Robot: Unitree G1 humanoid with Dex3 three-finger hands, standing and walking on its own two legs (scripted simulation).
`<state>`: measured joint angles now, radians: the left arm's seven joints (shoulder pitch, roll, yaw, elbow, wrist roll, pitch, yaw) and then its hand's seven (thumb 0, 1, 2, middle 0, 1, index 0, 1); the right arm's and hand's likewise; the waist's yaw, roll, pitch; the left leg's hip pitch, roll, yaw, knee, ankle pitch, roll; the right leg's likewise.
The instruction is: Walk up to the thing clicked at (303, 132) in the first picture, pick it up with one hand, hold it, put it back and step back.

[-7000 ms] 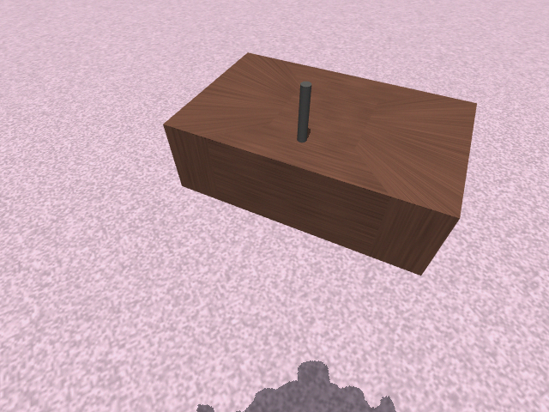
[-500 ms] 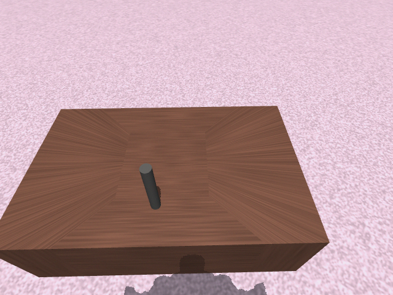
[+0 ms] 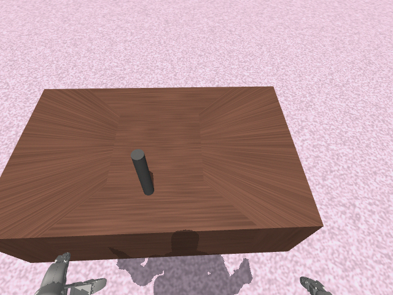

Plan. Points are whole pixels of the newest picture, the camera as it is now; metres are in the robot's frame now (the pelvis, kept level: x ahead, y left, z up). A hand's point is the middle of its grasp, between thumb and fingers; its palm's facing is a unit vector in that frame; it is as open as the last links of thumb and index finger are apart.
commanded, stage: go down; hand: left
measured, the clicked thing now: (143, 174) +0.52 +0.17 -0.26
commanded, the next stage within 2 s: none
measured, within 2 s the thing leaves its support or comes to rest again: neither
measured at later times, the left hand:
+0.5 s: hand (77, 285) +0.17 +0.27 -0.13, palm faces +0.03 -0.94 -0.33, open 17.1 cm
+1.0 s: hand out of the picture +0.15 +0.27 -0.13, palm faces +0.07 -0.94 -0.34, open 17.3 cm
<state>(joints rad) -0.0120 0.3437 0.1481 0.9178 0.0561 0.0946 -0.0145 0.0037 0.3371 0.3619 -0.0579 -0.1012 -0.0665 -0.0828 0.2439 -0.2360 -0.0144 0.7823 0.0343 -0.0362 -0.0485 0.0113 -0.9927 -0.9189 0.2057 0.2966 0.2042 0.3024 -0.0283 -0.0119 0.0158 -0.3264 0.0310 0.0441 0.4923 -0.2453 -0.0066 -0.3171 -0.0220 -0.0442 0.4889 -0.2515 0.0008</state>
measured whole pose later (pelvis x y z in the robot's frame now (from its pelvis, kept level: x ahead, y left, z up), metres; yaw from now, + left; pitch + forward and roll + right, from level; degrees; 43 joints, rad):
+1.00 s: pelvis +0.01 +0.01 -0.05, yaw +2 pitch +11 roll -2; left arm 0.36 0.37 0.17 0.18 0.00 0.50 -0.08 -0.01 -0.54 0.09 -0.08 -0.09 -0.07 -0.09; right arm 0.28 -0.24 0.01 0.58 0.02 -0.19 -0.16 0.02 -0.85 -0.88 0.21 0.30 0.21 0.30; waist -0.03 0.04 -0.14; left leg -0.66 0.04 -0.01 0.95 -0.47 0.00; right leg -0.61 -0.03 -0.09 0.89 -0.46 0.01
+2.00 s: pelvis -0.01 +0.01 -0.05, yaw +1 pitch +12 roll -3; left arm -0.28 0.56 0.42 0.77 -0.05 0.07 -0.37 -0.01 -0.56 0.05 -0.08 -0.03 -0.06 -0.04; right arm 0.36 -0.26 0.01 0.72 -0.01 -0.23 -0.14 0.02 -0.89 -0.90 0.21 0.30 0.21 0.30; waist -0.04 0.00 -0.09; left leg -0.71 0.05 0.00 0.94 -0.44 0.01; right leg -0.66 -0.02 -0.07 0.88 -0.42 0.01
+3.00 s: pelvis -0.02 +0.02 -0.07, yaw +0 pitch +19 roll -4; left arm -0.68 0.79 0.57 1.15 -0.07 -0.18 -0.52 -0.01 -0.47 0.03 -0.07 -0.03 -0.06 -0.03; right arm 0.35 -0.30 0.06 0.67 -0.04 -0.16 -0.12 0.01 -0.88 -0.89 0.21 0.30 0.21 0.30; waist -0.11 -0.01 -0.08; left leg -0.92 0.06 -0.01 1.05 -0.46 0.02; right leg -0.86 -0.01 -0.07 0.95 -0.43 0.02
